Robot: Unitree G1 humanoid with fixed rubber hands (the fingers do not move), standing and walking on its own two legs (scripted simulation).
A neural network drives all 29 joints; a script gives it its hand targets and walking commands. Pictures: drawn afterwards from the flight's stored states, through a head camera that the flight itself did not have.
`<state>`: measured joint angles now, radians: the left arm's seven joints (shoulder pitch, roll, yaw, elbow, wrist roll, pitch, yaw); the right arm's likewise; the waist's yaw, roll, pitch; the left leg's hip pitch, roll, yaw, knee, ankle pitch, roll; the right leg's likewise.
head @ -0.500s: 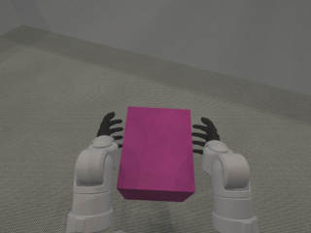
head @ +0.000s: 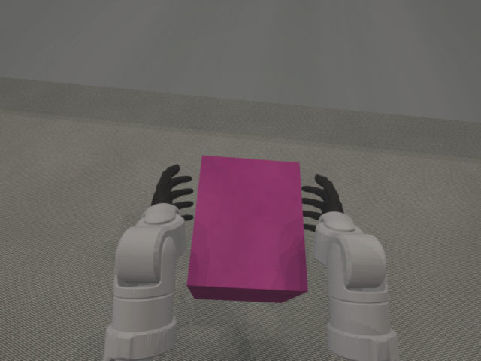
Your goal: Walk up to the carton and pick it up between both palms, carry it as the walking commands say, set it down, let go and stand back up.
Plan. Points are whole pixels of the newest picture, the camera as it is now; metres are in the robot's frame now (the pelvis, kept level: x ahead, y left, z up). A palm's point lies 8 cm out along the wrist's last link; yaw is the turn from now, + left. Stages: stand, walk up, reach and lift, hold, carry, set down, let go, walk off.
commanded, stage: carry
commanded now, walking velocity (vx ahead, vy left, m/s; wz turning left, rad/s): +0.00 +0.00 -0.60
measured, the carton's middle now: (244, 233) +0.33 +0.00 +0.02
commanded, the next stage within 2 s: none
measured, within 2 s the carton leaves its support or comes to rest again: neither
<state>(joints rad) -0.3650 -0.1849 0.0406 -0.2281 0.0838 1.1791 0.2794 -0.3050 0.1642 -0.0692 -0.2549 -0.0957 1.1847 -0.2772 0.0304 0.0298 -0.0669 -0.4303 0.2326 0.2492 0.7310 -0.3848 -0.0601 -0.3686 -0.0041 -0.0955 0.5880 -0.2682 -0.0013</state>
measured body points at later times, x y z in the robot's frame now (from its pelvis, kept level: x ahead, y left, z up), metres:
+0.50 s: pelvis -0.06 +0.01 +0.01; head -0.04 +0.04 +0.46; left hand +0.27 +0.07 +0.10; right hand +0.21 -0.18 +0.10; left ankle -0.02 +0.11 -0.72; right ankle -0.08 -0.09 -0.64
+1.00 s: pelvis -0.13 +0.01 +0.01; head -0.10 -0.01 +0.45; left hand +0.20 -0.08 +0.09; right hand +0.05 -0.28 +0.09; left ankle -0.05 +0.12 -0.68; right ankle -0.14 -0.10 -0.72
